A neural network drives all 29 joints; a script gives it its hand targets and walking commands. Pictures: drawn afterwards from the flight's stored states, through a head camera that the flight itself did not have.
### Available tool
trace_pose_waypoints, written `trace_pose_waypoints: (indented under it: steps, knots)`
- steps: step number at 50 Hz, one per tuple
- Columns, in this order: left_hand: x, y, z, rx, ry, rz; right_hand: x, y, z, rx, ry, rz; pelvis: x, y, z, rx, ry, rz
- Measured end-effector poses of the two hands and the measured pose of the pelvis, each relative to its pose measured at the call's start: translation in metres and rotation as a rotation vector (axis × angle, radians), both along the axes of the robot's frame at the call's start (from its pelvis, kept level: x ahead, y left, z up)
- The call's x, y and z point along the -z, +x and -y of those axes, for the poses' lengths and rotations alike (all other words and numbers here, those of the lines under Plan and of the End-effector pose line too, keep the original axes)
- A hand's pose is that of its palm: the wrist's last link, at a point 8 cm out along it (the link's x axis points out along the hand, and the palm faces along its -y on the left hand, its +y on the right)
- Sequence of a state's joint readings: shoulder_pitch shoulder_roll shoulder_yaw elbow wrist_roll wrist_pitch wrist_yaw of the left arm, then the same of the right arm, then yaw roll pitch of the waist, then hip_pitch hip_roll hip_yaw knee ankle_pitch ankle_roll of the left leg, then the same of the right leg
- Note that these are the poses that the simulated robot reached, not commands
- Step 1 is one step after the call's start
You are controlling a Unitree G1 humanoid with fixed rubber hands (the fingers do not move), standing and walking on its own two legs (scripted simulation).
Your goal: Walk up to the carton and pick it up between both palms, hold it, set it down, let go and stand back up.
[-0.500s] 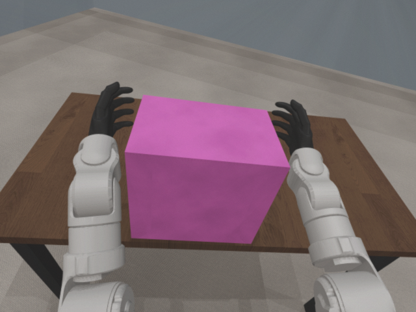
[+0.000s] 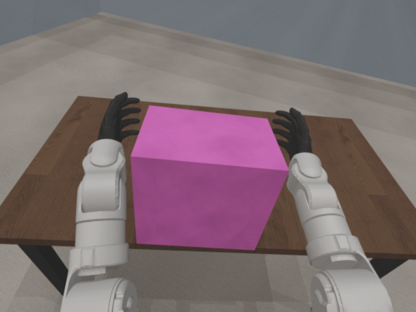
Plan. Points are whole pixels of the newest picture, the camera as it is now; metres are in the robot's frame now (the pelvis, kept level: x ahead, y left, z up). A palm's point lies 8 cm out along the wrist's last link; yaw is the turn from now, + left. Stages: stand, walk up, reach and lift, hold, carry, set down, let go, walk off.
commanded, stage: set down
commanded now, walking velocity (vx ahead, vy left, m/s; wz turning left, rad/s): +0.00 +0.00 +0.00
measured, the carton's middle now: (203, 179) +0.38 -0.02 +0.07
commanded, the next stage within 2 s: none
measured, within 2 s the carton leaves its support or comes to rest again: neither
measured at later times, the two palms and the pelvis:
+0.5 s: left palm (118, 139) +0.39 +0.15 +0.17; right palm (297, 148) +0.38 -0.20 +0.16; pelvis +0.00 +0.00 +0.00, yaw -1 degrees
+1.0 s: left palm (128, 133) +0.43 +0.13 +0.16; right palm (296, 145) +0.40 -0.21 +0.14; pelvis +0.01 +0.00 +0.00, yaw -1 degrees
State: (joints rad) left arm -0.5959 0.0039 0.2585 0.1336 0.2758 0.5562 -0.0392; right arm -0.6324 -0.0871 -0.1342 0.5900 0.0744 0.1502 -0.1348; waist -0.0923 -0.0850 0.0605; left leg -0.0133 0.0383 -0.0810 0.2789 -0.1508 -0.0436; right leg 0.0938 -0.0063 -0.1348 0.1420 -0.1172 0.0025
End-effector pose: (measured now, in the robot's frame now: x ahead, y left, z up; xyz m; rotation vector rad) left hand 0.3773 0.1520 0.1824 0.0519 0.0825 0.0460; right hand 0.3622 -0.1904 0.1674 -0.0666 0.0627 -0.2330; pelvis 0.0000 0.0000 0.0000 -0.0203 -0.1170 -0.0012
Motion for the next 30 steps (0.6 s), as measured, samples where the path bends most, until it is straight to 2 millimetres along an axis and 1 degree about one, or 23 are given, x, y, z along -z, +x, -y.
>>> trace_pose_waypoints:
  steps: [10,18,25,30]
  knots:
    - [0.012,0.007,0.012,0.016,0.000,-0.027,0.010,0.001,0.011,0.015,-0.008,-0.022,0.000,-0.001,0.002,0.008,0.002,-0.019]
    - [0.020,0.011,0.013,0.017,0.010,-0.043,0.018,0.006,0.013,0.015,0.012,-0.032,-0.001,0.001,0.004,0.011,0.005,-0.031]
    - [0.014,0.015,0.006,0.000,0.014,-0.018,0.010,0.017,0.006,-0.003,0.022,0.003,-0.001,0.004,0.003,0.013,0.007,-0.042]
    - [0.014,0.023,0.001,-0.008,0.010,-0.027,0.006,0.027,0.002,-0.011,0.029,0.000,-0.001,0.006,0.001,0.010,0.008,-0.045]
